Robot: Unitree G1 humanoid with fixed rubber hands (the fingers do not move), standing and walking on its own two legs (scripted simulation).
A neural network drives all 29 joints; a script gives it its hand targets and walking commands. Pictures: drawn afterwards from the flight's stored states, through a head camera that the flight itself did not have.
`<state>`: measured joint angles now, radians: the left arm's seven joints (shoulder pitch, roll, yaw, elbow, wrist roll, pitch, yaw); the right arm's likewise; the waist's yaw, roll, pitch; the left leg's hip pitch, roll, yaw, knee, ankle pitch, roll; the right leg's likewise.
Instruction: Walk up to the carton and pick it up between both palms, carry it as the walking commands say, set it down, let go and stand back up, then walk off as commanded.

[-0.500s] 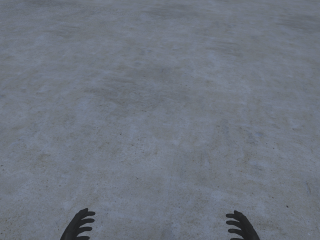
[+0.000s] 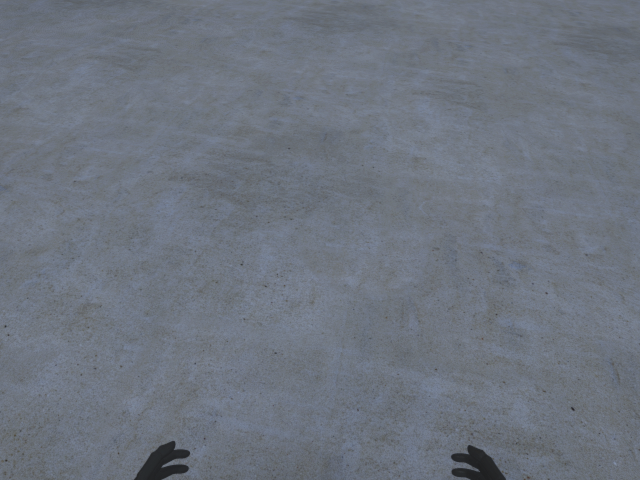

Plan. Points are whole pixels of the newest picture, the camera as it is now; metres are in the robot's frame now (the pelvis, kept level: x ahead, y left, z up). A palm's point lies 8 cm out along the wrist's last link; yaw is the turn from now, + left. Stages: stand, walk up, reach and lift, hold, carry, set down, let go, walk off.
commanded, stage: stand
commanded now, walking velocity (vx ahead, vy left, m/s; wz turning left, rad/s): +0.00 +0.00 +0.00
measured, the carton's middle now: out of the picture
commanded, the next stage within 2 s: walk up in 1.58 s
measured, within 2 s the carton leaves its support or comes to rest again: neither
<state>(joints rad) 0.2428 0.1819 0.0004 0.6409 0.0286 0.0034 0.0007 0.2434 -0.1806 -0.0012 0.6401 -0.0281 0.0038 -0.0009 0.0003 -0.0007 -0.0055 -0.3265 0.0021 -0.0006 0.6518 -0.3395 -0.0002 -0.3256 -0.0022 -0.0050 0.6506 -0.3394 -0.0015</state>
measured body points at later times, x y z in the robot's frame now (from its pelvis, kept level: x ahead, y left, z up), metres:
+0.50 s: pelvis +0.00 +0.00 +0.00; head +0.01 +0.00 +0.45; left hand +0.13 +0.23 -0.11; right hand +0.13 -0.23 -0.11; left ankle +0.00 +0.12 -0.72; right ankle +0.00 -0.12 -0.72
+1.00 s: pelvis +0.00 +0.00 +0.01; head +0.01 +0.00 +0.46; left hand +0.11 +0.23 -0.12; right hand +0.11 -0.23 -0.11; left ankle +0.00 +0.12 -0.72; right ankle +0.00 -0.12 -0.72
